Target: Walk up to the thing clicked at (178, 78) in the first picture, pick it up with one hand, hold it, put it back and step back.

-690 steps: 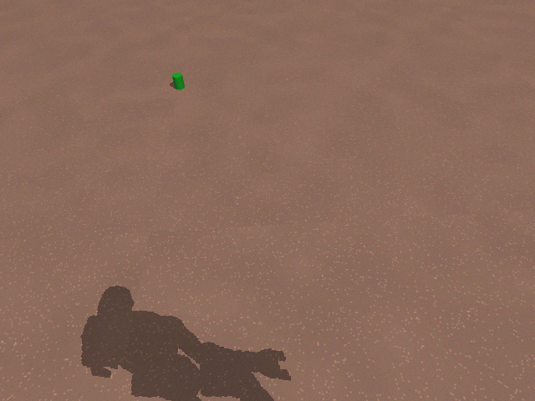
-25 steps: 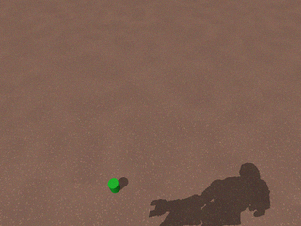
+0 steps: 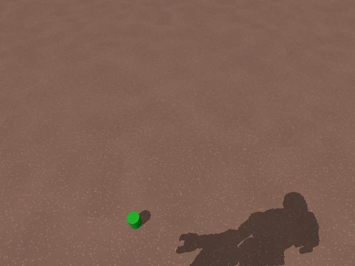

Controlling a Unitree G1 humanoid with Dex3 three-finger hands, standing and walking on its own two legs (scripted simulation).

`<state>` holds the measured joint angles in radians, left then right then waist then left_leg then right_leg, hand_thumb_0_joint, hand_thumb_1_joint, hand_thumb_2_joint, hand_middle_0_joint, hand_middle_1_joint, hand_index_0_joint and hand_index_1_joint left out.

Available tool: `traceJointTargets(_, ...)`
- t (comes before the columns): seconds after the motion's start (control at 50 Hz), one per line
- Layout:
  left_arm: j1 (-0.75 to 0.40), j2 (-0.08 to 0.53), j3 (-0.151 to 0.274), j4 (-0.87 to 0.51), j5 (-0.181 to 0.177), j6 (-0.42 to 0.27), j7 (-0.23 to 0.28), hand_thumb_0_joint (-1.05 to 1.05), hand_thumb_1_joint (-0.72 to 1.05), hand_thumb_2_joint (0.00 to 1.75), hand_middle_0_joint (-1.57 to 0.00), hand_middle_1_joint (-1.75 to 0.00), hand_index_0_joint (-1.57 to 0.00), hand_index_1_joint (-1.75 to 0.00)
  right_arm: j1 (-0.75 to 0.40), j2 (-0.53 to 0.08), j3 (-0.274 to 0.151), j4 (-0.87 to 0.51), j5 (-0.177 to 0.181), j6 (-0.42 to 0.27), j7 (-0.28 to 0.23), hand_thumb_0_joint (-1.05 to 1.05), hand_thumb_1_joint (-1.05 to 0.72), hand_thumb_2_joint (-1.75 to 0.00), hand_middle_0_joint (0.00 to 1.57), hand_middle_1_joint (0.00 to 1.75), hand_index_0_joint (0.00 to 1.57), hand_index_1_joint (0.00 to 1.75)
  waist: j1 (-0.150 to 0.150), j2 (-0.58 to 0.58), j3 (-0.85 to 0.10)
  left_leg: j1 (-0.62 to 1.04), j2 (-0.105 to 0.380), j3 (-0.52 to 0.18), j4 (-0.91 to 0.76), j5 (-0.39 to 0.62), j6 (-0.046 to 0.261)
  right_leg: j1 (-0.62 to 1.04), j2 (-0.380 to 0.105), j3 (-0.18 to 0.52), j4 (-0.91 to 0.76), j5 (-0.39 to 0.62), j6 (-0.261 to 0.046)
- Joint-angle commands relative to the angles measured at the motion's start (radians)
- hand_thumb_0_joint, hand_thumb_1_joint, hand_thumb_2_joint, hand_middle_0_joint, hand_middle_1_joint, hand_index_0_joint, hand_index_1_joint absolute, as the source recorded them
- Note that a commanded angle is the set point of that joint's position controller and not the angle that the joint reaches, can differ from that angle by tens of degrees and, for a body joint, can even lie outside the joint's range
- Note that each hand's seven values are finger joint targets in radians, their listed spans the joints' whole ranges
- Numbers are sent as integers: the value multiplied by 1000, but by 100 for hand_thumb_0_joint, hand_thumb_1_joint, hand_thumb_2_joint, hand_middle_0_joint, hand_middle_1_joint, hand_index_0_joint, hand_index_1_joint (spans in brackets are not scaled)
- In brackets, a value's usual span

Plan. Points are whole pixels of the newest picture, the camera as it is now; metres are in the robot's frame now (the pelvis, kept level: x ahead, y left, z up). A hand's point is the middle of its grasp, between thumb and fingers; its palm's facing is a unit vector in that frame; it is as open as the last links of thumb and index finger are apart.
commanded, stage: rise first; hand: left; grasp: from above
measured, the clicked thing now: (134, 220) +0.45 +0.27 -0.74
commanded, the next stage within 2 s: none
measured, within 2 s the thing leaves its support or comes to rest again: neither
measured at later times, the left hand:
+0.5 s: hand out of the picture +0.13 +0.26 -0.18, palm faces -0.08 -0.92 -0.39, open 12.2 cm
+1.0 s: hand out of the picture +0.13 +0.29 -0.28, palm faces -0.28 -0.79 -0.54, open 14.1 cm
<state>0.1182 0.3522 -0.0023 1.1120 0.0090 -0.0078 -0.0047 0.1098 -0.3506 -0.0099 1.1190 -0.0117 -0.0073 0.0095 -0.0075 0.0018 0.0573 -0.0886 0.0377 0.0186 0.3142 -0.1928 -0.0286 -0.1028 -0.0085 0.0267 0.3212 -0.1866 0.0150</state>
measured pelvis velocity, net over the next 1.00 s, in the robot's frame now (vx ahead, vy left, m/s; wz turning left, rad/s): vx -0.03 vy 0.01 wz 0.03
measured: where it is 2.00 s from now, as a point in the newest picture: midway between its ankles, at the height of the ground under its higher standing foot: outside the picture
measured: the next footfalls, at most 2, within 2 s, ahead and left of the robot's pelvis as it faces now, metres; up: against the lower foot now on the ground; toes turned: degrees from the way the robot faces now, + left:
none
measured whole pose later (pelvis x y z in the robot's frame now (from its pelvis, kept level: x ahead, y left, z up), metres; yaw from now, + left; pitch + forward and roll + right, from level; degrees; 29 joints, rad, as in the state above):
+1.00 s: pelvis -0.03 +0.01 -0.13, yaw +2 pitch +22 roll -2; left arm 0.13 0.36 0.12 0.57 0.39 0.15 0.01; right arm 0.16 -0.25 -0.03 0.53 -0.01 -0.17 0.00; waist -0.04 0.00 -0.14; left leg -1.11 0.02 -0.04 1.31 -0.58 -0.01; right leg -1.08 -0.02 0.00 1.27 -0.57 0.03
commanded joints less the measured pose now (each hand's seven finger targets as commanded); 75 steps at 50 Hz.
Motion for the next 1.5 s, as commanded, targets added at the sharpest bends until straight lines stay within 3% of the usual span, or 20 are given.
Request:
traceJointTargets(0.0,-20,216,39,-47,0,-25,17,0,90,90,-20,-30,-20,-30,-20,-207,-38,-53,4,-16,-14,0,-90,-90,20,30,20,30,3,-8,-77,19,96,-70,-38,140,40,-10,-118,71,-50,183,-34)
traceJointTargets(0.06,-33,220,42,-53,1,-25,17,0,82,93,-15,-38,-16,-38,-20,-208,-37,-56,4,-18,-15,0,-95,-92,20,30,20,30,1,2,-101,29,101,-68,-31,178,44,16,-124,72,-38,230,-38)
traceJointTargets(0.08,-383,29,38,-404,-44,-115,32,0,75,97,-23,-46,-19,-46,-10,-36,7,-331,68,-66,-31,0,-100,-93,20,30,20,30,-105,35,-27,-130,-44,40,48,47,38,-200,4,-29,26,110,-16)
traceJointTargets(0.1,-483,96,66,-319,-42,-104,35,0,67,95,-24,-54,-20,-54,41,-68,3,-280,73,-65,-43,0,-96,-92,20,30,20,30,-72,-13,-57,-132,-45,37,61,12,44,-149,0,-35,24,54,-12)
traceJointTargets(0.12,-306,186,129,-128,-13,-61,39,0,59,97,-20,-62,-17,-62,70,-103,-11,-264,65,-56,-50,0,-95,-92,20,30,20,30,-61,-58,-33,-174,-47,32,87,-13,47,-178,10,-46,40,12,-17)
traceJointTargets(0.14,-213,186,145,-67,-2,-43,24,0,51,93,-18,-70,-16,-70,79,-100,-28,-286,62,-47,-46,0,-93,-91,20,30,20,30,-24,-33,-37,-211,-46,35,121,9,42,-189,9,-51,73,12,-22)
traceJointTargets(0.18,-307,280,196,-187,47,-57,2,0,35,89,-16,-83,-17,-82,109,-104,-64,-323,46,-58,-56,0,-89,-90,20,30,20,30,-14,-12,-215,-202,-47,27,184,73,42,-181,3,-39,143,89,-20)
traceJointTargets(0.22,-87,216,195,-54,105,-28,-28,0,19,86,-11,-99,-16,-94,136,-87,-76,-359,30,-66,-47,0,-91,-90,20,30,20,30,4,-22,-276,-267,-60,17,257,138,37,-173,0,-45,222,153,-22)
traceJointTargets(0.28,-93,227,219,-215,145,3,-30,0,-5,89,-10,-104,-14,-100,121,-83,-93,-442,36,-65,-43,0,-91,-90,20,30,20,30,46,48,-367,-256,-72,20,282,165,27,-167,3,-41,256,159,-27)
traceJointTargets(0.32,-65,142,174,-202,153,55,-20,0,-21,92,-7,-109,-10,-105,113,-72,-86,-470,36,-62,-39,0,-88,-89,20,30,20,30,24,41,-279,-312,-62,9,295,121,21,-252,12,-52,267,97,-29)
traceJointTargets(0.44,-80,122,162,-377,172,133,-1,0,-53,97,-8,-107,-8,-107,88,-63,-87,-569,40,-87,-26,0,-89,-90,20,30,20,30,-5,-9,-249,-426,-40,-11,383,-25,24,-412,26,-70,360,-65,-27)
traceJointTargets(0.62,46,155,198,-664,256,125,21,0,-59,100,-7,-108,-7,-109,108,-38,-93,-633,26,-136,-34,0,-91,-90,20,30,20,30,-6,67,-405,-522,-31,-22,573,20,22,-544,16,-58,564,-29,-29)
traceJointTargets(0.74,136,133,181,-788,264,188,26,0,-59,97,-8,-109,-8,-108,99,-39,-92,-666,25,-147,-38,0,-94,-91,20,30,20,30,-21,78,-416,-559,-16,-49,624,45,24,-607,18,-67,617,-33,-30)
traceJointTargets(0.82,59,132,160,-753,303,197,27,0,-56,96,-8,-107,-8,-107,89,-40,-87,-677,17,-164,-39,0,-92,-91,20,30,20,30,-52,57,-359,-669,-13,-60,686,-21,27,-707,16,-67,680,-80,-31)
traceJointTargets(0.9,-51,163,177,-662,376,141,33,0,-53,94,-7,-108,-9,-107,73,-41,-79,-678,9,-188,-29,0,-90,-90,20,30,20,30,-54,63,-374,-824,-22,-51,823,-100,30,-874,11,-61,817,-147,-35)
traceJointTargets(1.0,-164,205,166,-632,491,13,46,0,-54,95,-9,-108,-10,-108,53,-63,-93,-667,10,-215,-11,0,-90,-90,20,30,20,30,-42,105,-547,-966,-40,-48,1000,-151,26,-1055,12,-55,1009,-181,-35)
traceJointTargets(1.18,-411,405,252,-538,676,-78,116,0,-56,98,-7,-112,-8,-111,72,-106,-119,-579,20,-177,12,0,-91,-90,20,30,20,30,-5,115,-786,-1149,-43,-48,1264,-32,39,-1266,15,-56,1258,-97,-41)
traceJointTargets(1.22,-504,415,237,-496,709,-85,117,0,-56,98,-7,-113,-8,-112,89,-108,-121,-561,16,-165,20,0,-92,-91,20,30,20,30,-23,111,-817,-1199,-44,-44,1318,-48,43,-1287,12,-57,1288,-103,-39)
traceJointTargets(1.38,-842,557,217,-264,863,-188,89,0,-47,95,-11,-108,-12,-107,142,-116,-120,-504,0,-131,28,0,-89,-90,20,30,20,30,-62,-20,-824,-1535,-53,-14,1503,-331,65,-1362,20,-54,1364,-323,-24)
traceJointTargets(1.48,-987,646,226,-227,947,-264,105,0,-47,97,-7,-110,-10,-108,152,-124,-103,-486,-15,-112,36,0,-88,-90,20,30,20,30,-55,62,-827,-1582,-54,-19,1554,-422,60,-1482,28,-72,1437,-447,-35)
